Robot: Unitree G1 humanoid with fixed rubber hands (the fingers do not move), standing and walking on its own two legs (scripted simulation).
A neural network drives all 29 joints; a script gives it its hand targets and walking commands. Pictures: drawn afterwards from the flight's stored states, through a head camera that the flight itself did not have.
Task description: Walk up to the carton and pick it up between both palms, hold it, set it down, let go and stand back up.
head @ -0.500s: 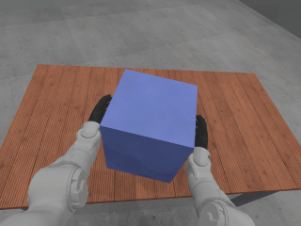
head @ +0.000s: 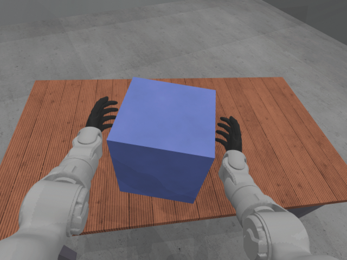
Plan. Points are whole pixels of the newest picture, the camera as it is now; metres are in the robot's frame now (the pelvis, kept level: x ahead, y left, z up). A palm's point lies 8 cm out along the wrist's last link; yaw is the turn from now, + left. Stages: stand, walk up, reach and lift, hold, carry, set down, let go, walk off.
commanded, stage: set down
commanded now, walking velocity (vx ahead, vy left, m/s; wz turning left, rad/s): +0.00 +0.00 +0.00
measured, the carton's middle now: (164, 143) +0.41 -0.04 +0.00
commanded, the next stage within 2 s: none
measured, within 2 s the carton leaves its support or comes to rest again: neither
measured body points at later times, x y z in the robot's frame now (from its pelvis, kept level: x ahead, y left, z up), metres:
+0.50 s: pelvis -0.01 -0.01 +0.01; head +0.02 +0.02 +0.46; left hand +0.47 +0.15 +0.13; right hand +0.39 -0.22 +0.11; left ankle -0.03 +0.08 -0.72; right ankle +0.05 -0.14 -0.72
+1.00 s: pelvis -0.01 -0.02 +0.01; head +0.01 +0.02 +0.46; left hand +0.46 +0.18 +0.14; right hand +0.37 -0.23 +0.13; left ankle -0.03 +0.08 -0.72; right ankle +0.05 -0.14 -0.72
